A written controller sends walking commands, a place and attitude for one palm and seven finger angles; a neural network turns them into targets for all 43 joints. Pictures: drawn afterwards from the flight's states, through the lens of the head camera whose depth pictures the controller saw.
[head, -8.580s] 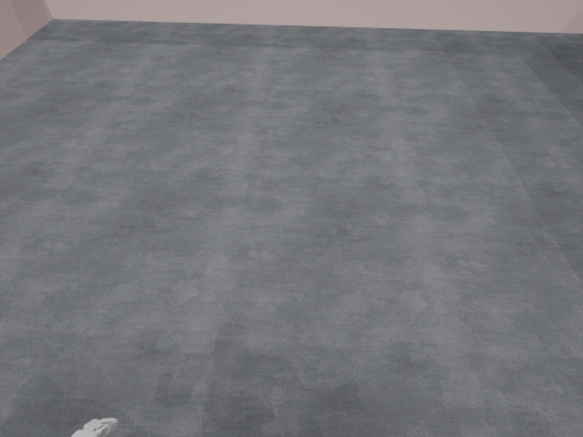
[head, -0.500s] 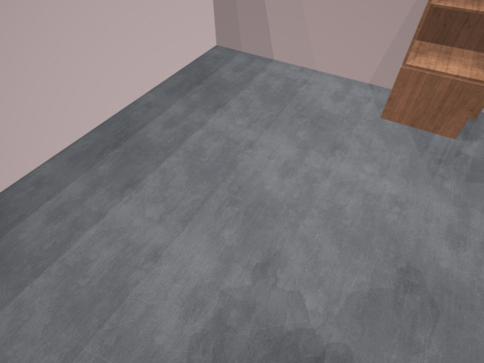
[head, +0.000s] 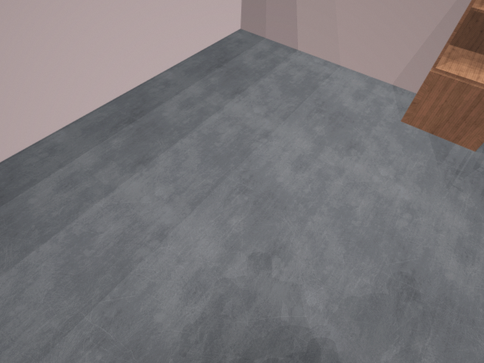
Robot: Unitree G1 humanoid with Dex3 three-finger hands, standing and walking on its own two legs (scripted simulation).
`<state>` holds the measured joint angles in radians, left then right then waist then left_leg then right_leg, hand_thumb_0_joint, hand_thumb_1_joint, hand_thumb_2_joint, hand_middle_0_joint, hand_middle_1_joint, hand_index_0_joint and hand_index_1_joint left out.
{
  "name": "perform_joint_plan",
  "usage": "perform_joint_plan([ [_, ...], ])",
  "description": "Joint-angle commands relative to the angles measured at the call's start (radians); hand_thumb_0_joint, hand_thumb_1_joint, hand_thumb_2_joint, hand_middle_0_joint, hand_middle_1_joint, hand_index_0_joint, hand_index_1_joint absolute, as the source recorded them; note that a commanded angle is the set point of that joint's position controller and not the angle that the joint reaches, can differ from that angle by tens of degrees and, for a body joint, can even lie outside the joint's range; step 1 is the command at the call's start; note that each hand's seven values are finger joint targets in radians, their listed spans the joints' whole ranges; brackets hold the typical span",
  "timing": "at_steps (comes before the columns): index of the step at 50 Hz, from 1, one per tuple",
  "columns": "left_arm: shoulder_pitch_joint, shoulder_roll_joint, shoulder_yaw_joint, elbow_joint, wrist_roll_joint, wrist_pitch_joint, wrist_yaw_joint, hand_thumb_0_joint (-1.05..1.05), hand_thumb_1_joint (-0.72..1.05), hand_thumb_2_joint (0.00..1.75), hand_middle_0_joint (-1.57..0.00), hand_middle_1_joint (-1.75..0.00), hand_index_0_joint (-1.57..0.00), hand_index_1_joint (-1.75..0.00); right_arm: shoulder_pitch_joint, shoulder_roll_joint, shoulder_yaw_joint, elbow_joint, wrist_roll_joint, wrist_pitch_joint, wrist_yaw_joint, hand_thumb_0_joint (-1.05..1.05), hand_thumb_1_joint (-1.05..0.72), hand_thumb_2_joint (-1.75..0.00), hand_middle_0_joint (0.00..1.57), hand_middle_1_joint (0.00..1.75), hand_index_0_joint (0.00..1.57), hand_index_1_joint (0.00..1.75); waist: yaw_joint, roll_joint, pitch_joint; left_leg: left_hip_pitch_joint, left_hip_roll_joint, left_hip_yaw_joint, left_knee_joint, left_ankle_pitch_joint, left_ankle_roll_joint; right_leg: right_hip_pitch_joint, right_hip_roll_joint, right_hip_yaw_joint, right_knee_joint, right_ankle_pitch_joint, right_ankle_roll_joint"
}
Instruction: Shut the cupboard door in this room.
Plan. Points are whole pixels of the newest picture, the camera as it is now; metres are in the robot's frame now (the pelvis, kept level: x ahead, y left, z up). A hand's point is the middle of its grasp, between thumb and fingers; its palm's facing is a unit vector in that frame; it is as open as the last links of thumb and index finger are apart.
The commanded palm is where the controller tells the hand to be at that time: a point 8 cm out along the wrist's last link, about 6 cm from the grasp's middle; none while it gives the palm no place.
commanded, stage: stand and wait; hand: left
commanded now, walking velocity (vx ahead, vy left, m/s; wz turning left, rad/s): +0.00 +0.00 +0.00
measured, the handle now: out of the picture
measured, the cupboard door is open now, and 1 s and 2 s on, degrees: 82 82 82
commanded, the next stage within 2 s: turn or walk to find it in 0.34 s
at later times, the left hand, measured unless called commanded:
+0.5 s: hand out of the picture -0.01 +0.15 -0.16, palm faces +0.07 -0.98 -0.19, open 7.4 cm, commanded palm none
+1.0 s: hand out of the picture -0.02 +0.16 -0.17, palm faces +0.15 -0.97 -0.22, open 7.4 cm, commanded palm none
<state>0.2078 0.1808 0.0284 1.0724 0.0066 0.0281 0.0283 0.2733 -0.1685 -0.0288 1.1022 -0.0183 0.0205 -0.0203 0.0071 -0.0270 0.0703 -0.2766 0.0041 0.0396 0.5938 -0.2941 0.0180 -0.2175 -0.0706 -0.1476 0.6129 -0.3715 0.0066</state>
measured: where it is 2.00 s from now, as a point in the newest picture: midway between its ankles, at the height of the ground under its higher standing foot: outside the picture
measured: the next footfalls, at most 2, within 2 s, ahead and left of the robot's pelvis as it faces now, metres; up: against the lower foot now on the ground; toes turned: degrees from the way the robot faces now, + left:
right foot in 1.44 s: +0.01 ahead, -0.16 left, +0.00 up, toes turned +16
left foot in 1.88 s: -0.08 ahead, +0.06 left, +0.00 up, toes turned +33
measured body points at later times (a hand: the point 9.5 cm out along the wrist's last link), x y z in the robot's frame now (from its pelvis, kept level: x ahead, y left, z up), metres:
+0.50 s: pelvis +0.00 -0.03 +0.01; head +0.01 -0.03 +0.46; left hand -0.02 +0.20 -0.15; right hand +0.03 -0.26 -0.15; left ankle +0.02 +0.11 -0.73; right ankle -0.03 -0.14 -0.73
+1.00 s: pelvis -0.01 -0.02 +0.01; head +0.00 -0.02 +0.46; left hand -0.03 +0.21 -0.15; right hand +0.04 -0.25 -0.15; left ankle +0.01 +0.10 -0.73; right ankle -0.03 -0.14 -0.73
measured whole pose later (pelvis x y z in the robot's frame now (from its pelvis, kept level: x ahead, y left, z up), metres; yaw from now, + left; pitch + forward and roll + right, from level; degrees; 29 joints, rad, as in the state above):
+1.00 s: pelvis -0.01 -0.02 +0.01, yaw +7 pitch -1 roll +0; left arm 0.26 0.17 0.01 1.10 0.01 0.01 0.03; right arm 0.22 -0.18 -0.03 1.09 -0.01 0.02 -0.01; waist 0.00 0.02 0.04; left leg -0.28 -0.01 -0.01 0.50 -0.20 0.00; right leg -0.16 -0.04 -0.10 0.50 -0.31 0.00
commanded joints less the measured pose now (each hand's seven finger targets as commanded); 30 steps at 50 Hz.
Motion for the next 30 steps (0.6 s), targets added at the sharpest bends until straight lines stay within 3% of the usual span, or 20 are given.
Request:
perform_joint_plan([
  [1, 0.038, 0.065, 0.003, -0.034, 0.005, -0.01, 0.005, 0.0, 0.9, 0.9, -0.2, -0.3, -0.2, -0.3, 0.031, -0.152, -0.02, -0.036, 0.0, -0.041, -0.021, 0.0, -0.9, -0.9, 0.2, 0.3, 0.2, 0.3, -0.002, 0.206, -0.058, 0.082, 0.284, -0.373, -0.35, 0.289, 0.156, -0.109, -0.011, 0.115, 0.195, -0.151, 0.004],
  [3, 0.049, 0.052, -0.003, -0.021, 0.006, -0.016, 0.001, 0.0, 0.9, 0.9, -0.2, -0.3, -0.2, -0.3, 0.018, -0.146, -0.019, -0.03, -0.001, -0.044, -0.023, 0.0, -0.9, -0.9, 0.2, 0.3, 0.2, 0.3, 0.001, 0.158, -0.088, 0.139, 0.263, -0.315, -0.308, 0.382, 0.163, -0.11, -0.014, 0.126, 0.127, -0.135, 0.01],
  [6, 0.106, 0.049, -0.009, 0.012, 0.004, -0.027, 0.001, 0.0, 0.9, 0.9, -0.2, -0.3, -0.2, -0.3, 0.007, -0.145, -0.02, -0.022, 0.007, -0.045, -0.022, 0.0, -0.9, -0.9, 0.2, 0.3, 0.2, 0.3, 0.016, 0.103, -0.111, 0.147, 0.197, -0.218, -0.248, 0.437, 0.113, 0.0, -0.001, 0.104, -0.113, 0.03, 0.019],
  [7, 0.128, 0.058, -0.011, 0.024, 0.006, -0.033, 0.003, 0.0, 0.9, 0.9, -0.2, -0.3, -0.2, -0.3, 0.003, -0.135, -0.017, -0.016, 0.012, -0.046, -0.021, 0.0, -0.9, -0.9, 0.2, 0.3, 0.2, 0.3, 0.021, 0.074, -0.106, 0.12, 0.163, -0.184, -0.218, 0.388, 0.076, 0.056, -0.009, 0.109, -0.222, 0.14, 0.02],
  [8, 0.129, 0.081, -0.011, 0.029, 0.008, -0.039, 0.007, 0.0, 0.9, 0.9, -0.2, -0.3, -0.2, -0.3, 0.003, -0.113, -0.016, -0.015, 0.016, -0.047, -0.017, 0.0, -0.9, -0.9, 0.2, 0.3, 0.2, 0.3, 0.009, 0.033, -0.083, 0.086, 0.125, -0.142, -0.195, 0.332, 0.036, 0.083, -0.049, 0.158, -0.261, 0.233, 0.006],
  [9, 0.116, 0.101, -0.012, 0.028, 0.007, -0.043, 0.009, 0.0, 0.9, 0.9, -0.2, -0.3, -0.2, -0.3, 0.006, -0.101, -0.012, -0.017, 0.019, -0.047, -0.012, 0.0, -0.9, -0.9, 0.2, 0.3, 0.2, 0.3, -0.004, 0.013, -0.064, 0.079, 0.098, -0.118, -0.21, 0.256, 0.011, 0.068, -0.087, 0.186, -0.264, 0.273, -0.01],
  [10, 0.096, 0.114, -0.012, 0.027, 0.005, -0.044, 0.007, 0.0, 0.9, 0.9, -0.2, -0.3, -0.2, -0.3, 0.004, -0.101, -0.012, -0.014, 0.017, -0.043, -0.007, 0.0, -0.9, -0.9, 0.2, 0.3, 0.2, 0.3, -0.012, 0.015, -0.049, 0.083, 0.088, -0.112, -0.23, 0.199, -0.002, 0.038, -0.093, 0.188, -0.259, 0.237, -0.016],
  [11, 0.087, 0.115, -0.01, 0.027, 0.006, -0.046, 0.006, 0.0, 0.9, 0.9, -0.2, -0.3, -0.2, -0.3, -0.004, -0.099, -0.012, -0.011, 0.013, -0.036, -0.006, 0.0, -0.9, -0.9, 0.2, 0.3, 0.2, 0.3, -0.011, -0.054, -0.027, 0.092, 0.084, -0.101, -0.213, 0.191, -0.008, 0.009, -0.081, 0.191, -0.27, 0.215, -0.019],
  [12, 0.087, 0.113, -0.013, 0.028, 0.006, -0.048, 0.005, 0.0, 0.9, 0.9, -0.2, -0.3, -0.2, -0.3, -0.009, -0.106, -0.011, -0.011, 0.012, -0.034, -0.007, 0.0, -0.9, -0.9, 0.2, 0.3, 0.2, 0.3, -0.013, -0.067, -0.003, 0.104, 0.084, -0.091, -0.212, 0.2, -0.008, -0.014, -0.084, 0.195, -0.286, 0.214, -0.022],
  [17, 0.103, 0.118, -0.014, 0.029, 0.004, -0.05, 0.005, 0.0, 0.9, 0.9, -0.2, -0.3, -0.2, -0.3, -0.009, -0.123, -0.005, 0.001, 0.012, -0.037, -0.006, 0.0, -0.9, -0.9, 0.2, 0.3, 0.2, 0.3, -0.012, -0.013, 0.009, 0.129, 0.092, -0.089, -0.237, 0.196, -0.006, -0.019, -0.062, 0.196, -0.313, 0.168, -0.02],
  [21, 0.122, 0.112, -0.004, 0.019, 0.002, -0.04, 0.01, 0.0, 0.9, 0.9, -0.2, -0.3, -0.2, -0.3, -0.005, -0.106, -0.001, -0.008, 0.011, -0.026, -0.005, 0.0, -0.9, -0.9, 0.2, 0.3, 0.2, 0.3, -0.006, 0.002, -0.01, 0.079, 0.084, -0.085, -0.183, 0.239, -0.014, 0.02, -0.076, 0.176, -0.273, 0.216, -0.02],
  [24, 0.117, 0.137, 0.014, -0.002, 0.002, -0.031, 0.012, 0.0, 0.9, 0.9, -0.2, -0.3, -0.2, -0.3, -0.016, -0.105, -0.007, -0.031, 0.008, -0.017, -0.002, 0.0, -0.9, -0.9, 0.2, 0.3, 0.2, 0.3, 0.001, -0.022, -0.009, 0.009, 0.064, -0.065, -0.116, 0.218, -0.023, 0.036, -0.122, 0.18, -0.265, 0.217, -0.039],
  [26, 0.114, 0.151, 0.025, -0.018, 0.005, -0.027, 0.013, 0.0, 0.9, 0.9, -0.2, -0.3, -0.2, -0.3, -0.023, -0.106, -0.014, -0.052, 0.006, -0.009, -0.001, 0.0, -0.9, -0.9, 0.2, 0.3, 0.2, 0.3, 0.005, -0.08, -0.015, -0.023, 0.048, -0.041, -0.029, 0.169, -0.03, 0.03, -0.176, 0.208, -0.28, 0.23, -0.074],
  [28, 0.091, 0.153, 0.029, -0.034, 0.01, -0.027, 0.012, 0.0, 0.9, 0.9, -0.2, -0.3, -0.2, -0.3, -0.03, -0.096, -0.02, -0.06, 0.004, -0.002, -0.001, 0.0, -0.9, -0.9, 0.2, 0.3, 0.2, 0.3, 0.001, -0.104, 0.007, -0.036, 0.044, -0.028, 0.057, 0.025, -0.036, -0.015, -0.227, 0.233, -0.292, 0.253, -0.121],
  [30, 0.077, 0.139, 0.026, -0.037, 0.013, -0.029, 0.012, 0.0, 0.9, 0.9, -0.2, -0.3, -0.2, -0.3, -0.018, -0.082, -0.021, -0.057, 0.004, -0.005, 0.0, 0.0, -0.9, -0.9, 0.2, 0.3, 0.2, 0.3, -0.006, -0.089, 0.002, -0.004, 0.058, -0.022, 0.034, 0.007, -0.036, -0.033, -0.223, 0.206, -0.255, 0.316, -0.131],
])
